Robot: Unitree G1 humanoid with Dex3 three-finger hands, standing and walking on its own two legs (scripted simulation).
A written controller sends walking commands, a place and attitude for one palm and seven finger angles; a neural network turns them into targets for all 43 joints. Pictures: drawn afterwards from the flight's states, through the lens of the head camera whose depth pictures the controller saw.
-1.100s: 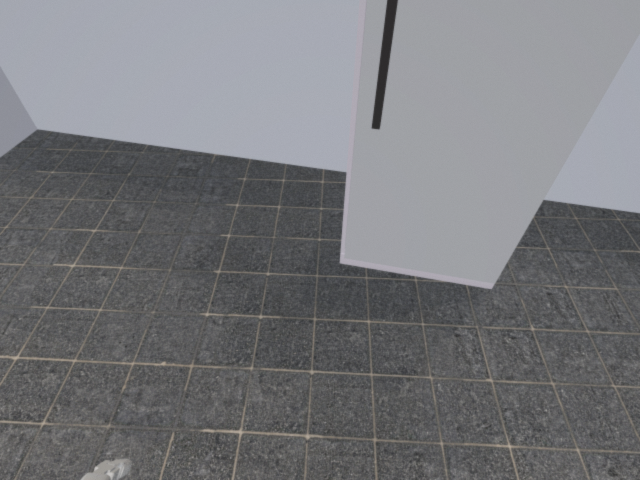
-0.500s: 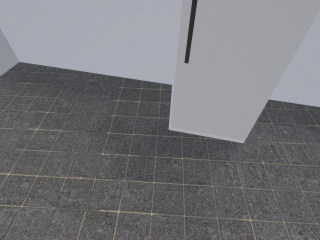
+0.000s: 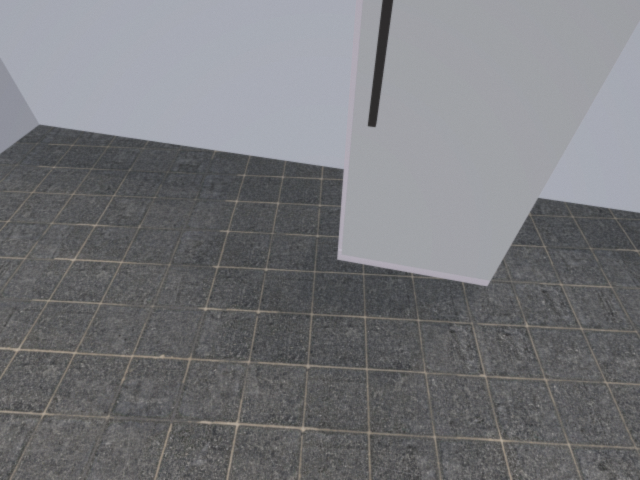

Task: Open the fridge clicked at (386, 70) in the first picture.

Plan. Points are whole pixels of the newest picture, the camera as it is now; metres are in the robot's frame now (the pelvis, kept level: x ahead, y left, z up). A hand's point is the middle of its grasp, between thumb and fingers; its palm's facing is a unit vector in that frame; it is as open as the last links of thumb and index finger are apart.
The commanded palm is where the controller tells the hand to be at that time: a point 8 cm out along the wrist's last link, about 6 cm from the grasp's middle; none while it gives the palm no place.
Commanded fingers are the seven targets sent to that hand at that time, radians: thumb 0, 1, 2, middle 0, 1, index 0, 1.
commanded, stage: look at it before walking up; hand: left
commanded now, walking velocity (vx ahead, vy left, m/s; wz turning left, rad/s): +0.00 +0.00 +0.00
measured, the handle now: (380, 60) +0.99 -0.09 +0.09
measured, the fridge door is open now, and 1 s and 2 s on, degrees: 0 0 0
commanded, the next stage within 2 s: walk to a spot facing it in 0.34 s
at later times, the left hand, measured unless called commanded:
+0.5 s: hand out of the picture +0.08 +0.24 -0.15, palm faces -0.02 -0.94 -0.34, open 7.4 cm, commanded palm none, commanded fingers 0.00 0.90 0.90 -0.20 -0.30 -0.20 -0.30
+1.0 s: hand out of the picture +0.15 +0.14 -0.18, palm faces -0.17 -0.96 -0.23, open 7.4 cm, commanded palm none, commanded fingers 0.00 0.90 0.90 -0.20 -0.30 -0.20 -0.30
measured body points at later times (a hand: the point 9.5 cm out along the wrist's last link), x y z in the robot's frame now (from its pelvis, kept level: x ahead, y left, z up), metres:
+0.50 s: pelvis +0.00 -0.01 +0.00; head +0.01 -0.01 +0.45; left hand +0.08 +0.29 -0.13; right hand +0.09 -0.30 -0.13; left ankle +0.00 +0.12 -0.75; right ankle +0.00 -0.12 -0.75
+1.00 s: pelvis +0.09 -0.05 -0.02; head +0.11 -0.07 +0.43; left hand +0.16 +0.19 -0.16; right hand +0.04 -0.30 -0.17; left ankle +0.08 +0.09 -0.67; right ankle +0.08 -0.13 -0.75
